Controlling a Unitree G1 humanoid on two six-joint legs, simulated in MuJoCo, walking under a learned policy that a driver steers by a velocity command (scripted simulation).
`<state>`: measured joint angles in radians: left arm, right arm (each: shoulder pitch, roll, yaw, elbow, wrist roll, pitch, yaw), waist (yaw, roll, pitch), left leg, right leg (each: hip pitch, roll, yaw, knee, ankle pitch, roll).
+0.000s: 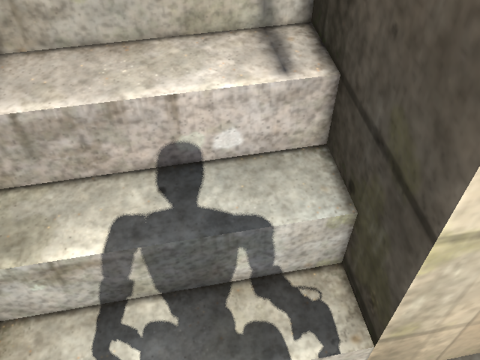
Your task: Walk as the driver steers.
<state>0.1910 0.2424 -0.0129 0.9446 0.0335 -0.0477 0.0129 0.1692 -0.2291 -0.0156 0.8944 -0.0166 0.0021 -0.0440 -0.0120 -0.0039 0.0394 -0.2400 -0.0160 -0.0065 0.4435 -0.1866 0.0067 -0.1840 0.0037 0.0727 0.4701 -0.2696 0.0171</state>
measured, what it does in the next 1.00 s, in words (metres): lifts its left foot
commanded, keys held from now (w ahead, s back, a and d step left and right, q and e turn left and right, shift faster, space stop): no key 0.64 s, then w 0.36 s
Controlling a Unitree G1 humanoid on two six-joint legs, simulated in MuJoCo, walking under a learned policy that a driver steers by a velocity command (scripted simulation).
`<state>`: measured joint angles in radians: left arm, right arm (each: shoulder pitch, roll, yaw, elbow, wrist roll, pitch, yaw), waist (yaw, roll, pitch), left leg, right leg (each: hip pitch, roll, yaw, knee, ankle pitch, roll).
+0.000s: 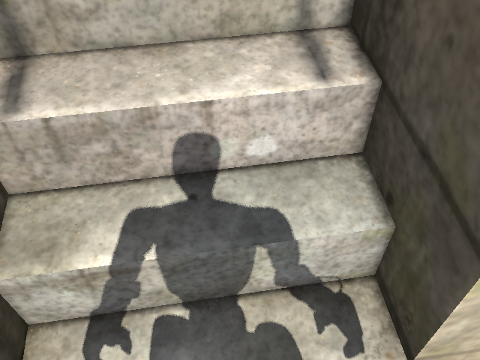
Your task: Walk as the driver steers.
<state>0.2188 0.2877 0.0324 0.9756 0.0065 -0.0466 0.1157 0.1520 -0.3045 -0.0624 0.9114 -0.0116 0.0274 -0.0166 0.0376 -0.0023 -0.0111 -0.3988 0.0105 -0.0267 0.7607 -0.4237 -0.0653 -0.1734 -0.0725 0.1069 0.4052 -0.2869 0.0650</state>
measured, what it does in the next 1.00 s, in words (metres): walks ahead: left foot, then right foot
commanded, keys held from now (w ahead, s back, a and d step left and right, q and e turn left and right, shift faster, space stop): w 1.00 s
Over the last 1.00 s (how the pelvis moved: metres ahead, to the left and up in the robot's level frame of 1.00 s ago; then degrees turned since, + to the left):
0.04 0.04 0.00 -1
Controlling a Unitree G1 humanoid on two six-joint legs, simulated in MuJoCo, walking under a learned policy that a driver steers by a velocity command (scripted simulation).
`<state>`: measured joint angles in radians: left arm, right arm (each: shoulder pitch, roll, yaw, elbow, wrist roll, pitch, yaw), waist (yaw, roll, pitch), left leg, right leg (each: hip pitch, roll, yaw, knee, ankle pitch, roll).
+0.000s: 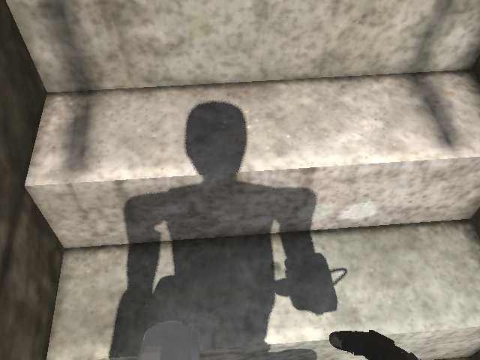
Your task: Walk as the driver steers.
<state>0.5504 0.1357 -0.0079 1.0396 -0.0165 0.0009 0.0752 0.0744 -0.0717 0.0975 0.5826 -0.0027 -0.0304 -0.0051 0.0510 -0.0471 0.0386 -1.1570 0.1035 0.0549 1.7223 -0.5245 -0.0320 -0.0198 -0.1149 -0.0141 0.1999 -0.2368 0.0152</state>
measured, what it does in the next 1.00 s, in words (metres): steps on the spot: left foot 0.21 m higher, then right foot 0.21 m lower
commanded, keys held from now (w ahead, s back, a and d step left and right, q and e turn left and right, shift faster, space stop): w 1.00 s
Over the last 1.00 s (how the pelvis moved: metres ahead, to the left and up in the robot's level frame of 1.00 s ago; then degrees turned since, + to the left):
0.21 0.16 0.01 3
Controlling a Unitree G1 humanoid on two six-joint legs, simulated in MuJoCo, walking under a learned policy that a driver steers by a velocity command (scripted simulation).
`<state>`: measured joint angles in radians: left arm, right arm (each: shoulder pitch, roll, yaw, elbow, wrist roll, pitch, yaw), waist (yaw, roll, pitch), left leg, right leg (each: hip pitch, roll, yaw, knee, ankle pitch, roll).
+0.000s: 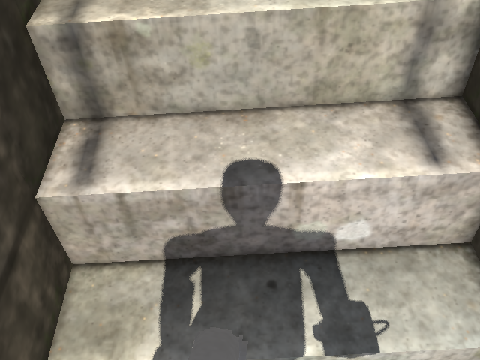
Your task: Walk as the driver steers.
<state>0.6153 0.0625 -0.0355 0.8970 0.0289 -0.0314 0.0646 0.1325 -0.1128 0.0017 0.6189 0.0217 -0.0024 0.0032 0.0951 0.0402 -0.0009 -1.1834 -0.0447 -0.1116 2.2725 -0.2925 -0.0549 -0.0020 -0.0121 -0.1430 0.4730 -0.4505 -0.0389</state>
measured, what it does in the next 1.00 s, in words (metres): climbs: left foot 0.22 m higher, then right foot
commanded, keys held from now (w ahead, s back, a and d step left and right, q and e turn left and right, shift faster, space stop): w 1.00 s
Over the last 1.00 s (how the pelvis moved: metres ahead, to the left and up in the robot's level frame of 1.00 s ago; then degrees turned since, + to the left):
-0.02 -0.06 -0.02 0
